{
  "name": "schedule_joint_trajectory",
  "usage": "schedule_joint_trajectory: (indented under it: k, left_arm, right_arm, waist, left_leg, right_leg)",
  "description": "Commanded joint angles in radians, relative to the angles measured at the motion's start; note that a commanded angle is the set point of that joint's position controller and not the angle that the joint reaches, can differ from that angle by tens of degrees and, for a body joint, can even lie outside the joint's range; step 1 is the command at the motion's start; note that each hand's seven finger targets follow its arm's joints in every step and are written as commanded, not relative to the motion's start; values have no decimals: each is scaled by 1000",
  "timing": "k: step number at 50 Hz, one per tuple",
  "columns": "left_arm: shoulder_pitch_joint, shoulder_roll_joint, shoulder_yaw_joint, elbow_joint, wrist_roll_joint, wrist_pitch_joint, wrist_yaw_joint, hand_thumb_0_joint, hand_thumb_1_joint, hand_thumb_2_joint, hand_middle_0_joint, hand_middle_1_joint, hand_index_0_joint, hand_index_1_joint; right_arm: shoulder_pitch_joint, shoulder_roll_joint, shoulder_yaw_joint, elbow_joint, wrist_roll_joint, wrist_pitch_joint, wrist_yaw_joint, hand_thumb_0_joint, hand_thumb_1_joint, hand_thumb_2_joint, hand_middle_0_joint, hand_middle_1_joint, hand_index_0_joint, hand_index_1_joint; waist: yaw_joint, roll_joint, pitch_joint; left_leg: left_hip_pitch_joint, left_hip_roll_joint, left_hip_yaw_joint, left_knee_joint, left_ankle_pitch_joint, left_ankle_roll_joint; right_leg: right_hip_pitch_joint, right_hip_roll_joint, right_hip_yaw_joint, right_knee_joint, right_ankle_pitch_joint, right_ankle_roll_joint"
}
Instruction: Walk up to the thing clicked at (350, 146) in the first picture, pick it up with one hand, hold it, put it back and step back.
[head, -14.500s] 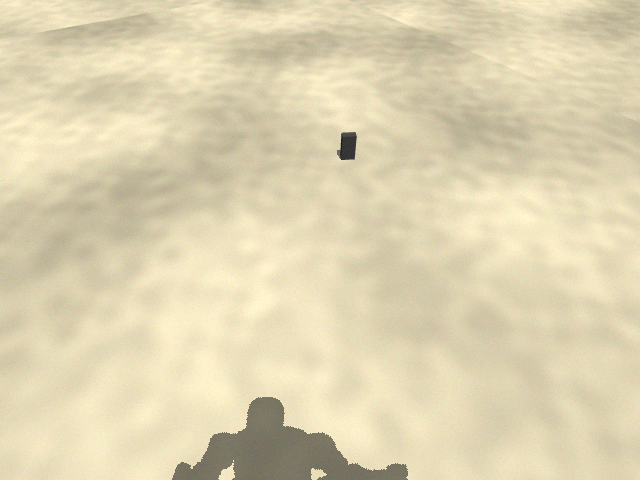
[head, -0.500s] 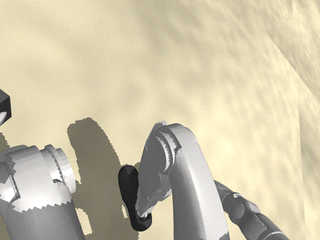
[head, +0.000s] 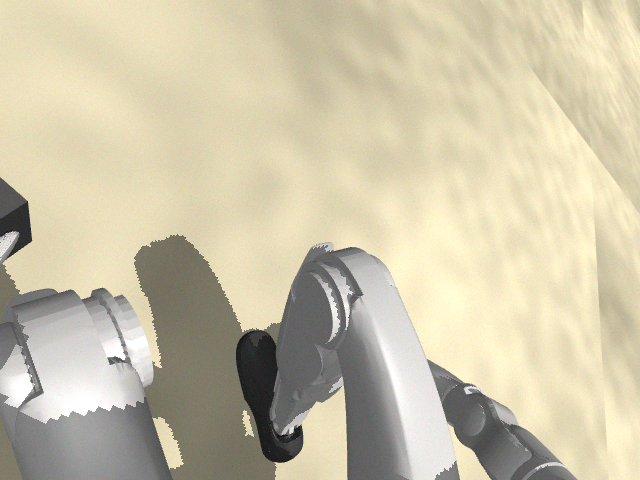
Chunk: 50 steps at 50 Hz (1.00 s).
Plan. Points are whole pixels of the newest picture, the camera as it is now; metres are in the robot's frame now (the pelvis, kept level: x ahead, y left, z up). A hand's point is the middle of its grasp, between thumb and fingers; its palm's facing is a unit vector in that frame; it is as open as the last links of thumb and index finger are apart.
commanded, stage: settle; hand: left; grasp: from the side
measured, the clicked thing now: out of the picture +0.42 +0.24 -0.21
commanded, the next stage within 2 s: lift in 1.88 s
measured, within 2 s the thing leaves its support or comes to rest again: leaves its support in 0.16 s
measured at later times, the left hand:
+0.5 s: hand out of the picture +0.40 +0.27 -0.13, palm faces +0.28 -0.96 -0.02, open 8.6 cm
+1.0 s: hand out of the picture +0.39 +0.28 -0.02, palm faces +0.27 -0.96 -0.07, open 8.7 cm
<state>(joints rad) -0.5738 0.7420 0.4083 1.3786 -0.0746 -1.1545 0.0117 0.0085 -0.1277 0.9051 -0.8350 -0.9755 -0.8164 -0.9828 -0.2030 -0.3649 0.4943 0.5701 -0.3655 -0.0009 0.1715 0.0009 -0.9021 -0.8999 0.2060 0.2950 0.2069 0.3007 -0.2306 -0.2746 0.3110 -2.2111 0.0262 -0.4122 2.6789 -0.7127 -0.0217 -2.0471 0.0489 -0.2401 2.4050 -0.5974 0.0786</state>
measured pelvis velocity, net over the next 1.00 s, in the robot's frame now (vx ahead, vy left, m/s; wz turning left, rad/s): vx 0.02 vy -0.01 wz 0.12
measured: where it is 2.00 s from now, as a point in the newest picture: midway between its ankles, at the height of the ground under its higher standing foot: (193, 463)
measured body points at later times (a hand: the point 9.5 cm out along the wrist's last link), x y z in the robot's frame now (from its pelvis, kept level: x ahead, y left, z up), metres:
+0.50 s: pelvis +0.00 +0.00 +0.01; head +0.20 +0.18 +0.36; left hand +0.38 +0.32 -0.13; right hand +0.20 -0.24 -0.03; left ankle +0.08 +0.13 -0.25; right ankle +0.15 -0.13 -0.25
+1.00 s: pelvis +0.02 -0.01 +0.04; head +0.20 +0.11 +0.43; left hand +0.37 +0.33 -0.01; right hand +0.21 -0.24 -0.06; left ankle +0.08 +0.13 -0.25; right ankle +0.15 -0.13 -0.25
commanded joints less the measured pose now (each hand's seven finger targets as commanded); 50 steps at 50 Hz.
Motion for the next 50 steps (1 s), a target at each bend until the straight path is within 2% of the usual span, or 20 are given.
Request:
schedule_joint_trajectory:
  k: [1,3,8,9,11,12,17,19,23,24,25,26,35,36,38,39,44,46,47,50]
  left_arm:
    - [-204,95,-23,-140,-3,-74,3,0,436,1197,-1300,-1278,-1290,-1291]
    - [-212,127,-6,-141,-4,-73,7,0,482,1205,-1306,-1292,-1285,-1316]
    - [-197,131,0,-186,3,-63,7,0,481,1224,-1310,-1304,-1288,-1330]
    - [-192,168,28,-213,5,-61,10,0,460,1220,-1309,-1303,-1288,-1329]
    - [-179,101,-17,-217,3,-47,6,0,466,1222,-1310,-1310,-1291,-1334]
    - [-181,123,4,-242,2,-43,9,0,456,1227,-1325,-1320,-1305,-1345]
    - [-170,87,-25,-320,5,-2,1,0,470,1239,-1358,-1350,-1342,-1371]
    - [-147,99,-11,-365,6,18,3,0,446,1230,-1349,-1348,-1333,-1369]
    - [-146,17,-67,-432,-7,67,-7,0,398,1219,-1351,-1353,-1338,-1374]
    - [-136,45,-37,-454,-8,80,-5,0,402,1215,-1354,-1354,-1341,-1373]
    - [-153,59,-40,-486,-4,91,-5,0,387,1211,-1351,-1353,-1340,-1372]
    - [-135,19,-64,-489,-6,105,-11,0,371,1212,-1344,-1353,-1333,-1372]
    - [-150,-62,-99,-652,-12,247,-40,0,285,1195,-1384,-1394,-1377,-1409]
    - [-157,-83,-120,-645,-9,265,-47,0,279,1196,-1368,-1387,-1361,-1402]
    - [-121,-107,-120,-627,-12,297,-58,0,305,1208,-1387,-1410,-1385,-1422]
    - [-170,-75,-96,-703,-16,302,-58,0,316,1212,-1389,-1410,-1384,-1423]
    - [-164,-106,-81,-756,-47,349,-92,0,288,1259,-1439,-1475,-1436,-1489]
    - [-139,-146,-100,-739,-56,368,-108,0,267,1255,-1428,-1474,-1427,-1486]
    - [-151,-126,-88,-777,-59,372,-116,0,279,1259,-1442,-1482,-1440,-1494]
    - [-123,-152,-90,-746,-63,398,-136,0,302,1261,-1427,-1479,-1428,-1488]
  right_arm:
    - [19,-355,-127,-21,-7,7,-13,0,-898,-898,199,299,199,299]
    - [20,-358,-125,-21,-7,6,-14,0,-923,-905,200,299,199,299]
    - [36,-355,-133,-16,-5,13,-12,0,-919,-905,200,299,199,299]
    - [35,-359,-140,-21,-6,13,-13,0,-922,-905,200,299,199,299]
    - [37,-353,-148,-14,-1,13,-9,0,-918,-904,200,299,199,299]
    - [43,-358,-155,-18,1,10,-9,0,-922,-905,200,299,199,299]
    - [67,-350,-186,-17,21,16,-4,0,-916,-902,200,299,199,299]
    - [76,-343,-203,-21,31,16,-3,0,-914,-902,200,299,199,299]
    - [102,-327,-234,-18,55,14,2,0,-910,-900,200,300,199,300]
    - [107,-327,-246,-21,64,15,1,0,-906,-899,200,300,199,300]
    - [118,-322,-255,-18,70,16,1,0,-906,-898,200,300,199,300]
    - [125,-315,-263,-21,77,17,2,0,-904,-898,200,300,199,300]
    - [201,-265,-361,-8,148,21,-6,0,-905,-896,200,300,200,300]
    - [215,-254,-365,6,157,26,-7,0,-900,-895,200,300,200,300]
    - [223,-245,-376,4,174,33,-13,0,-900,-895,200,300,200,300]
    - [228,-239,-385,-2,182,33,-17,0,-898,-894,200,300,200,300]
    - [247,-211,-422,-4,221,40,-37,0,-904,-896,200,300,199,300]
    - [263,-198,-430,1,233,42,-42,0,-906,-896,200,300,199,300]
    - [269,-192,-437,6,239,41,-48,0,-908,-897,200,300,199,300]
    - [283,-185,-452,0,253,45,-63,0,-906,-896,200,300,200,300]
  waist:
    - [-119,535,-545]
    - [-121,536,-558]
    - [-97,549,-585]
    - [-88,565,-610]
    - [-95,579,-600]
    - [-92,580,-613]
    - [-81,595,-633]
    - [-51,606,-670]
    - [-49,599,-682]
    - [-32,597,-701]
    - [-26,609,-712]
    - [-29,592,-727]
    - [27,570,-803]
    - [26,564,-789]
    - [34,556,-776]
    - [49,551,-807]
    - [75,522,-867]
    - [69,496,-882]
    - [82,492,-903]
    - [80,462,-932]
  left_leg:
    - [387,42,119,-363,98,-17]
    - [376,41,127,-351,94,-13]
    - [393,40,130,-362,105,-15]
    - [403,40,137,-357,119,-14]
    - [408,40,136,-367,125,-19]
    - [410,40,137,-367,130,-18]
    - [412,37,145,-393,106,-19]
    - [414,33,158,-399,101,-17]
    - [396,26,173,-417,95,-12]
    - [400,27,174,-423,88,-11]
    - [390,24,183,-425,79,-9]
    - [389,23,186,-427,78,-6]
    - [359,8,236,-475,35,12]
    - [351,6,239,-488,20,12]
    - [346,3,239,-510,-12,15]
    - [346,3,242,-518,-22,17]
    - [350,-5,266,-541,-26,24]
    - [340,-11,284,-538,2,29]
    - [339,-10,293,-533,19,30]
    - [350,-12,305,-539,69,35]
  right_leg:
    - [230,41,-125,-156,144,-82]
    - [238,45,-123,-164,143,-81]
    - [250,42,-116,-165,146,-83]
    - [262,44,-113,-163,160,-83]
    - [244,40,-112,-158,165,-84]
    - [245,41,-111,-159,173,-85]
    - [222,33,-103,-166,153,-88]
    - [227,32,-91,-168,150,-91]
    - [205,27,-76,-179,148,-94]
    - [196,26,-72,-178,141,-97]
    - [200,24,-63,-182,133,-97]
    - [202,24,-59,-189,136,-98]
    - [154,9,-6,-223,87,-108]
    - [131,4,-1,-224,69,-109]
    - [108,-1,4,-236,44,-111]
    - [114,-1,11,-238,30,-113]
    - [120,-9,41,-263,9,-114]
    - [147,-11,52,-275,27,-112]
    - [150,-10,59,-277,35,-114]
    - [186,-17,72,-295,71,-111]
